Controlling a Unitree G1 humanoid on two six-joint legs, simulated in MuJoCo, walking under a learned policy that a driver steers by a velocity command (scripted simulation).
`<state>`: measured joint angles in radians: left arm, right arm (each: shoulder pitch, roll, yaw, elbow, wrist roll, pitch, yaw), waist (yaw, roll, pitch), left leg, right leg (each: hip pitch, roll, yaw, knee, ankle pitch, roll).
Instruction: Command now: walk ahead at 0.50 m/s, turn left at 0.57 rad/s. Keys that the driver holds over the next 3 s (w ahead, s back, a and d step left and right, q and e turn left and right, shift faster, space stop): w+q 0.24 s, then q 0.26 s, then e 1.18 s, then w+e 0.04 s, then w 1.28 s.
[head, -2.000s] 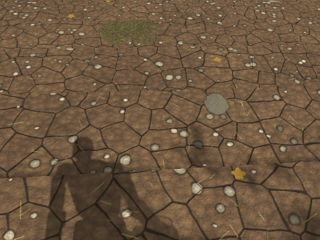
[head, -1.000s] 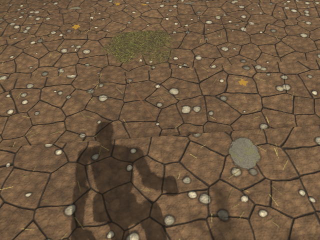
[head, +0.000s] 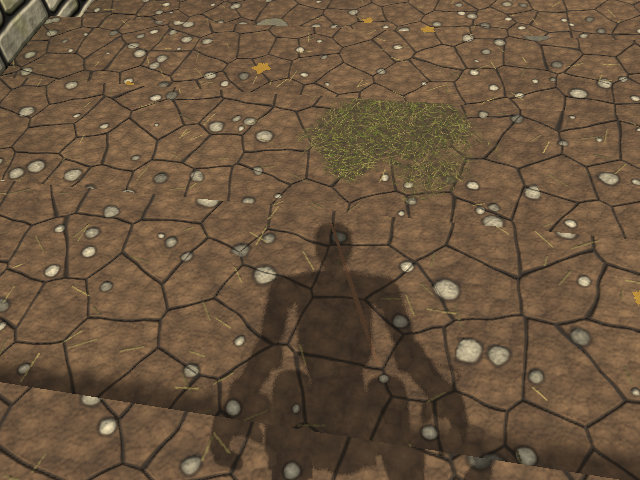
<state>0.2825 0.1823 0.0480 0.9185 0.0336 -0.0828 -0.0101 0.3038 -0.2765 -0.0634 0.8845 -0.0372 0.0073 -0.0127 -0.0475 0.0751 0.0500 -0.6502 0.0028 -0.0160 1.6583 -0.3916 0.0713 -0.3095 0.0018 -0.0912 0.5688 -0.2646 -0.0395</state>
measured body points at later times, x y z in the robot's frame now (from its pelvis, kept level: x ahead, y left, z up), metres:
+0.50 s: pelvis +0.20 +0.03 +0.01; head +0.24 +0.06 +0.45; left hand +0.19 +0.31 -0.13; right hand +0.41 -0.18 -0.11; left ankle +0.23 +0.08 -0.73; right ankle +0.23 -0.12 -0.64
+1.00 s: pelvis +0.26 +0.02 +0.01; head +0.30 +0.01 +0.46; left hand +0.29 +0.31 -0.10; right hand +0.46 -0.21 -0.11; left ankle +0.21 +0.14 -0.67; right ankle +0.31 -0.06 -0.73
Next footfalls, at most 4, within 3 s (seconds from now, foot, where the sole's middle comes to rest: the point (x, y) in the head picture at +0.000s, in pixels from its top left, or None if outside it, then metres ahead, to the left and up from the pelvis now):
0.34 left None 0.27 0.10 -0.77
0.80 right None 0.35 -0.05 -0.77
1.24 left None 0.30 0.16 -0.77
1.70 right None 0.21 -0.04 -0.77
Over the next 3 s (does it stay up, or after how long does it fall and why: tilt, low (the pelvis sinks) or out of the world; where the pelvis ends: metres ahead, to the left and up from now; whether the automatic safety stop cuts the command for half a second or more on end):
stays up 0.75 -0.16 -0.16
